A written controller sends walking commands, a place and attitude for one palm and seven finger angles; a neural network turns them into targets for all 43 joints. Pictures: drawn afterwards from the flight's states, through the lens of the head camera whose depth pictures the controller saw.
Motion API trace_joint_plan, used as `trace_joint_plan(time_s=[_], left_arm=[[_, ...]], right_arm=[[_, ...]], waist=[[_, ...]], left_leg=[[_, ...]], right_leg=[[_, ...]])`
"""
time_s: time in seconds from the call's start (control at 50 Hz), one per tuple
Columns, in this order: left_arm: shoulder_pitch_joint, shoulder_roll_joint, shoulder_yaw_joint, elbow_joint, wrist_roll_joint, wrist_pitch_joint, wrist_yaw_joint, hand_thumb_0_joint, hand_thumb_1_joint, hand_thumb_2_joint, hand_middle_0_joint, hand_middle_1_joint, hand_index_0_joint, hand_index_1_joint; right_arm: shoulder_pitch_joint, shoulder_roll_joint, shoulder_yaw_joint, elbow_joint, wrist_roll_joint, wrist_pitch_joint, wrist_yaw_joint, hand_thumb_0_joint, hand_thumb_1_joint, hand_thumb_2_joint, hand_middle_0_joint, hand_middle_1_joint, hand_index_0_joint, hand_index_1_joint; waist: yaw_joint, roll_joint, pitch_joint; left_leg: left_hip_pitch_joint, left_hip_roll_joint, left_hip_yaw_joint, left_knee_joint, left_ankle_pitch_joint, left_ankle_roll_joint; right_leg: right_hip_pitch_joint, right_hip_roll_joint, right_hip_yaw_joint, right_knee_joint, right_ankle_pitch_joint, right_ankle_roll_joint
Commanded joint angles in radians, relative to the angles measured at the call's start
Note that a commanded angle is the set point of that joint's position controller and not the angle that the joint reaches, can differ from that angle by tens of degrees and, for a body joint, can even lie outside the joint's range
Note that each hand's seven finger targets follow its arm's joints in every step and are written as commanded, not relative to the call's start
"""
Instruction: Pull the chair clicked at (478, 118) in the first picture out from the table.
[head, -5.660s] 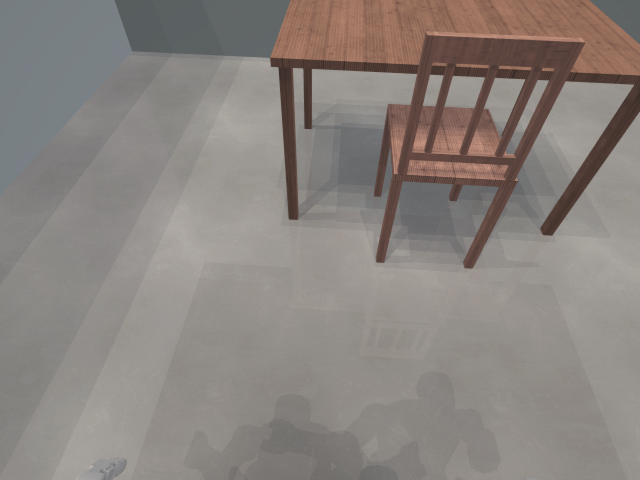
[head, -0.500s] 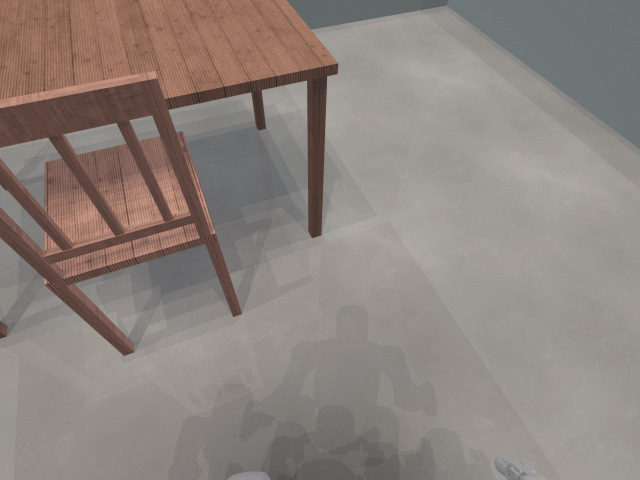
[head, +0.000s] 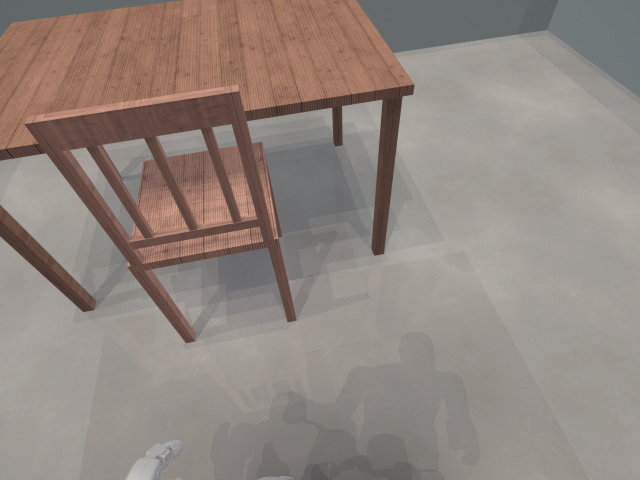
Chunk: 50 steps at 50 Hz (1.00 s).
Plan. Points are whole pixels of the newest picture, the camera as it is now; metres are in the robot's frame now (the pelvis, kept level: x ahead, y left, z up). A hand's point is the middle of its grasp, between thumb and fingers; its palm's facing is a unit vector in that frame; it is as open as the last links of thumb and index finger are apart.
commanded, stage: turn to face it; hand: left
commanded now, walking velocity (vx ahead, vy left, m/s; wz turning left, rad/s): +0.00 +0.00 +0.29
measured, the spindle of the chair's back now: (174, 186) +0.68 +0.34 -0.08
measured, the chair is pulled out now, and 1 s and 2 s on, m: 0.00 0.00 0.00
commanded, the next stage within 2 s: take the last steps up to it in 0.12 s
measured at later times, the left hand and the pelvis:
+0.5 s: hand out of the picture -0.05 +0.26 -0.17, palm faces +0.21 -0.96 -0.21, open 7.4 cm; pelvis +0.00 +0.06 +0.01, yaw +9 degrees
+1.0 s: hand (175, 404) +0.26 +0.26 -0.16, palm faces +0.13 -0.98 -0.17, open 7.4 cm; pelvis +0.16 +0.07 -0.01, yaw +11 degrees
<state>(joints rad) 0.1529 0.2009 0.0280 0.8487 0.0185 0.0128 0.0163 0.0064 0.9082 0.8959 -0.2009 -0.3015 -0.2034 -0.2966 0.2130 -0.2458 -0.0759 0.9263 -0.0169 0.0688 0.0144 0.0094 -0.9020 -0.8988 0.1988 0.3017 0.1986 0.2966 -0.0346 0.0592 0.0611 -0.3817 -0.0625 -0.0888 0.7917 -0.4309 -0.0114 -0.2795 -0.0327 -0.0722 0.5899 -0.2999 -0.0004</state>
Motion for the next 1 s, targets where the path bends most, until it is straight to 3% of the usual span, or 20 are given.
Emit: trace_joint_plan(time_s=[0.0, 0.04, 0.14, 0.2, 0.26, 0.3, 0.32, 0.34, 0.36, 0.38, 0.4, 0.42, 0.48, 0.52, 0.68, 0.84, 0.9, 0.94, 0.96, 0.98], left_arm=[[0.020, 0.187, 0.056, -0.062, -0.002, -0.021, 0.018, 0.000, 0.900, 0.900, -0.200, -0.300, -0.200, -0.300], [0.017, 0.159, 0.050, -0.057, -0.001, -0.029, 0.020, 0.000, 0.900, 0.900, -0.200, -0.300, -0.200, -0.300], [0.139, 0.186, 0.059, 0.004, 0.009, -0.028, 0.021, 0.000, 0.900, 0.900, -0.200, -0.300, -0.200, -0.300], [0.173, 0.203, 0.060, 0.038, 0.013, -0.024, 0.018, 0.000, 0.900, 0.900, -0.200, -0.300, -0.200, -0.300], [0.183, 0.220, 0.071, 0.065, 0.013, -0.024, 0.014, 0.000, 0.900, 0.900, -0.200, -0.300, -0.200, -0.300], [0.169, 0.225, 0.073, 0.083, 0.010, -0.022, 0.007, 0.000, 0.900, 0.900, -0.200, -0.300, -0.200, -0.300], [0.149, 0.217, 0.073, 0.088, 0.007, -0.020, 0.003, 0.000, 0.900, 0.900, -0.200, -0.300, -0.200, -0.300], [0.134, 0.181, 0.067, 0.079, -0.001, -0.012, -0.003, 0.000, 0.900, 0.900, -0.200, -0.300, -0.200, -0.300], [0.119, 0.108, 0.054, 0.045, -0.004, -0.006, -0.015, 0.000, 0.900, 0.900, -0.200, -0.300, -0.200, -0.300], [0.036, 0.100, 0.041, 0.011, 0.009, -0.011, -0.015, 0.000, 0.900, 0.900, -0.200, -0.300, -0.200, -0.300], [-0.008, 0.105, 0.044, 0.021, 0.015, -0.012, -0.015, 0.000, 0.900, 0.900, -0.200, -0.300, -0.200, -0.300], [0.005, 0.117, 0.045, 0.037, 0.012, -0.016, -0.023, 0.000, 0.900, 0.900, -0.200, -0.300, -0.200, -0.300], [0.117, 0.091, 0.034, 0.118, 0.012, -0.023, -0.034, 0.000, 0.900, 0.900, -0.200, -0.300, -0.200, -0.300], [0.141, 0.088, 0.031, 0.137, 0.010, -0.023, -0.033, 0.000, 0.900, 0.900, -0.200, -0.300, -0.200, -0.300], [0.025, 0.059, 0.031, 0.116, 0.005, -0.024, -0.026, 0.000, 0.900, 0.900, -0.200, -0.300, -0.200, -0.300], [-0.141, 0.008, 0.027, 0.059, -0.002, -0.042, -0.031, 0.000, 0.900, 0.900, -0.200, -0.300, -0.200, -0.300], [-0.096, -0.001, 0.027, 0.059, -0.004, -0.052, -0.026, 0.000, 0.900, 0.900, -0.200, -0.300, -0.200, -0.300], [0.123, 0.032, 0.040, 0.120, -0.001, -0.064, -0.017, 0.000, 0.900, 0.900, -0.200, -0.300, -0.200, -0.300], [0.273, 0.076, 0.053, 0.163, 0.004, -0.075, -0.011, 0.000, 0.900, 0.900, -0.200, -0.300, -0.200, -0.300], [0.394, 0.169, 0.078, 0.194, 0.009, -0.085, 0.001, 0.000, 0.900, 0.900, -0.200, -0.300, -0.200, -0.300]], right_arm=[[-0.018, -0.094, -0.035, -0.064, -0.007, -0.015, 0.002, 0.000, -0.900, -0.900, 0.200, 0.300, 0.200, 0.300], [0.011, -0.074, -0.025, -0.040, -0.007, -0.015, 0.006, 0.000, -0.900, -0.900, 0.200, 0.300, 0.200, 0.300], [-0.068, -0.049, -0.006, -0.041, 0.001, -0.016, 0.001, 0.000, -0.900, -0.900, 0.200, 0.300, 0.200, 0.300], [-0.095, -0.033, 0.006, -0.038, 0.007, -0.022, -0.002, 0.000, -0.900, -0.900, 0.200, 0.300, 0.200, 0.300], [-0.081, -0.037, 0.016, -0.034, 0.005, -0.035, 0.001, 0.000, -0.900, -0.900, 0.200, 0.300, 0.200, 0.300], [-0.037, -0.038, 0.019, -0.019, 0.000, -0.048, 0.003, 0.000, -0.900, -0.900, 0.200, 0.300, 0.200, 0.300], [0.011, -0.049, 0.017, -0.005, -0.002, -0.055, 0.003, 0.000, -0.900, -0.900, 0.200, 0.300, 0.200, 0.300], [0.076, -0.099, 0.005, 0.009, -0.004, -0.065, -0.003, 0.000, -0.900, -0.900, 0.200, 0.300, 0.200, 0.300], [0.150, -0.205, -0.020, 0.021, -0.019, -0.067, -0.008, 0.000, -0.900, -0.900, 0.200, 0.300, 0.200, 0.300], [0.203, -0.230, -0.019, 0.033, -0.015, -0.066, -0.014, 0.000, -0.900, -0.900, 0.200, 0.300, 0.200, 0.300], [0.187, -0.192, -0.011, 0.043, -0.012, -0.071, -0.024, 0.000, -0.900, -0.900, 0.200, 0.300, 0.200, 0.300], [0.142, -0.157, 0.003, 0.033, -0.006, -0.076, -0.031, 0.000, -0.900, -0.900, 0.200, 0.300, 0.200, 0.300], [0.098, -0.080, 0.030, 0.027, 0.002, -0.106, -0.034, 0.000, -0.900, -0.900, 0.200, 0.300, 0.200, 0.300], [0.132, -0.064, 0.033, 0.046, 0.009, -0.119, -0.036, 0.000, -0.900, -0.900, 0.200, 0.300, 0.200, 0.300], [0.283, -0.026, 0.035, 0.138, 0.008, -0.142, -0.051, 0.000, -0.900, -0.900, 0.200, 0.300, 0.200, 0.300], [0.385, -0.006, 0.038, 0.208, -0.005, -0.145, -0.061, 0.000, -0.900, -0.900, 0.200, 0.300, 0.200, 0.300], [0.371, -0.021, 0.036, 0.220, -0.005, -0.142, -0.063, 0.000, -0.900, -0.900, 0.200, 0.300, 0.200, 0.300], [0.337, -0.037, 0.034, 0.219, 0.004, -0.143, -0.060, 0.000, -0.900, -0.900, 0.200, 0.300, 0.200, 0.300], [0.319, -0.036, 0.031, 0.210, 0.014, -0.147, -0.054, 0.000, -0.900, -0.900, 0.200, 0.300, 0.200, 0.300], [0.361, 0.009, 0.030, 0.188, 0.027, -0.156, -0.047, 0.000, -0.900, -0.900, 0.200, 0.300, 0.200, 0.300]], waist=[[0.020, -0.207, -0.026], [0.012, -0.223, -0.038], [0.067, -0.229, -0.060], [0.082, -0.259, -0.077], [0.087, -0.266, -0.097], [0.066, -0.259, -0.087], [0.033, -0.233, -0.073], [-0.002, -0.081, -0.082], [-0.040, 0.252, -0.063], [-0.070, 0.259, -0.007], [-0.062, 0.196, 0.030], [-0.030, 0.156, 0.059], [0.028, 0.064, 0.055], [0.036, 0.032, 0.028], [0.012, 0.002, 0.074], [-0.033, 0.009, 0.131], [0.000, 0.013, 0.089], [0.096, -0.027, -0.015], [0.160, -0.041, -0.098], [0.174, -0.201, -0.232]], left_leg=[[-0.177, 0.062, 0.002, 0.438, -0.001, -0.023], [-0.165, 0.077, 0.034, 0.427, 0.056, -0.040], [-0.116, 0.077, 0.092, 0.207, -0.019, -0.054], [-0.058, 0.062, 0.123, 0.072, -0.039, -0.044], [0.024, 0.064, 0.147, -0.058, -0.033, -0.025], [0.132, 0.055, 0.179, -0.210, 0.031, -0.008], [0.251, 0.054, 0.191, -0.330, 0.082, 0.003], [0.390, 0.120, 0.089, -0.426, 0.053, 0.036], [0.465, 0.364, -0.256, -0.539, -0.086, 0.132], [0.398, 0.446, -0.385, -0.633, -0.126, 0.215], [0.326, 0.417, -0.366, -0.657, -0.182, 0.216], [0.274, 0.388, -0.324, -0.663, -0.196, 0.214], [0.264, 0.270, -0.117, -0.647, 0.116, 0.177], [0.314, 0.257, -0.079, -0.640, 0.257, 0.191], [0.444, 0.301, -0.085, -0.634, 0.517, 0.231], [0.465, 0.305, -0.065, -0.582, 0.662, 0.216], [0.440, 0.288, -0.006, -0.474, 0.970, 0.187], [0.352, 0.249, 0.036, -0.261, 1.069, 0.144], [0.225, 0.203, 0.065, -0.067, 0.946, 0.113], [-0.011, 0.066, 0.128, 0.254, 0.477, 0.067]], right_leg=[[0.056, -0.305, 0.250, -0.318, 0.176, -0.126], [0.088, -0.266, 0.147, -0.290, 0.288, -0.113], [0.189, -0.284, 0.103, -0.249, 0.481, -0.143], [0.213, -0.282, 0.092, -0.228, 0.562, -0.150], [0.204, -0.316, 0.120, -0.252, 0.353, -0.143], [0.126, -0.297, 0.098, -0.241, 0.120, -0.112], [0.022, -0.276, 0.064, -0.206, -0.033, -0.080], [-0.125, -0.217, 0.009, -0.081, -0.167, -0.035], [-0.349, -0.068, -0.117, 0.196, -0.291, 0.028], [-0.438, -0.044, -0.051, 0.365, -0.318, 0.019], [-0.443, -0.061, 0.017, 0.464, -0.260, 0.005], [-0.441, -0.077, 0.037, 0.517, -0.181, 0.000], [-0.366, -0.085, 0.029, 0.528, 0.011, 0.014], [-0.363, -0.082, 0.025, 0.512, 0.049, 0.025], [-0.477, -0.093, 0.034, 0.417, 0.086, 0.040], [-0.430, -0.058, 0.002, 0.222, 0.053, -0.012], [-0.242, 0.002, -0.045, 0.101, 0.020, -0.055], [0.060, 0.047, -0.063, -0.013, 0.128, -0.075], [0.288, -0.006, 0.009, -0.051, 0.221, -0.102], [0.528, -0.276, 0.382, -0.107, 0.395, -0.223]])
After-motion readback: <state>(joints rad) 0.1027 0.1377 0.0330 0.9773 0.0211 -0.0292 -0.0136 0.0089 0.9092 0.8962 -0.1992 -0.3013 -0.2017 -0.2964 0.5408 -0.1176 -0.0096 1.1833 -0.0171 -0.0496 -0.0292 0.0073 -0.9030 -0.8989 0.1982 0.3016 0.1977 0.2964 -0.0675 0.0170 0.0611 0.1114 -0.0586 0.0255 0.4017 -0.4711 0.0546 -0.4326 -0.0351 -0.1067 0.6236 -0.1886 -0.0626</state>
